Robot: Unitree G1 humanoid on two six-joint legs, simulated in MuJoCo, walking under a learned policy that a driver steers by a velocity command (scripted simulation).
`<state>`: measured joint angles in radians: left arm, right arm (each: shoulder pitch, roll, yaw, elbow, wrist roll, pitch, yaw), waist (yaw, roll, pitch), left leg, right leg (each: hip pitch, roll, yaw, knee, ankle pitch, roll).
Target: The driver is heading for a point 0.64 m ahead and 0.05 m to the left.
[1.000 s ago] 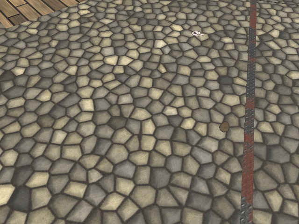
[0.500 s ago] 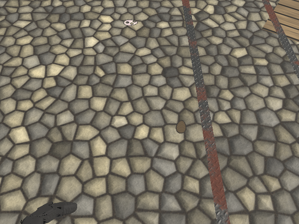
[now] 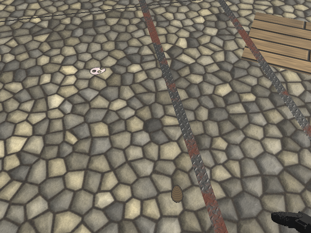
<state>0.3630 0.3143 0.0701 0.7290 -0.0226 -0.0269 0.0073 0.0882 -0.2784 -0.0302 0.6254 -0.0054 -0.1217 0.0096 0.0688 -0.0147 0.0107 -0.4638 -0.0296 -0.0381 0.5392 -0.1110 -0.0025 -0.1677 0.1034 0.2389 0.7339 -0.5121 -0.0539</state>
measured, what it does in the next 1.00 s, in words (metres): walks ahead: right foot, then left foot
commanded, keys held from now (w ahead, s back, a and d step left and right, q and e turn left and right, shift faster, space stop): w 0.44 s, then w+q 0.40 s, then no key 0.16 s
